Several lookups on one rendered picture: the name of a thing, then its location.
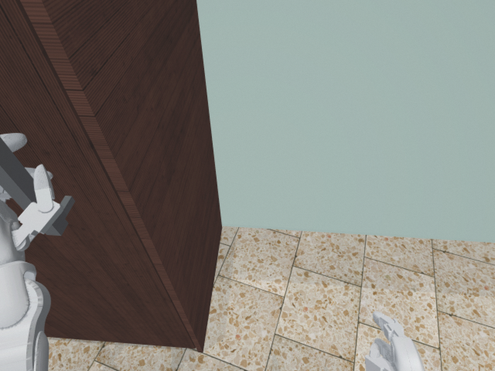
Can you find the wardrobe door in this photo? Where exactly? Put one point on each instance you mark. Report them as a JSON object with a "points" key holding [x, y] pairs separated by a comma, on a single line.
{"points": [[101, 279]]}

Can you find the robot left forearm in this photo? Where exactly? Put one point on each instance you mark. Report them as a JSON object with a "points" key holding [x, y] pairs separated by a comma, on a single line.
{"points": [[24, 306]]}

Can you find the robot left hand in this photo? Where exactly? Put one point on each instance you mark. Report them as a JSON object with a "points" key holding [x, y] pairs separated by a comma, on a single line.
{"points": [[36, 218]]}

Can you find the handle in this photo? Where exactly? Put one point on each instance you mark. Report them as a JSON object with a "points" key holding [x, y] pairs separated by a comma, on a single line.
{"points": [[19, 184]]}

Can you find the robot right hand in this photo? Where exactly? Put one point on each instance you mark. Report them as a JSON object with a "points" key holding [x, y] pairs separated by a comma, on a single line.
{"points": [[401, 355]]}

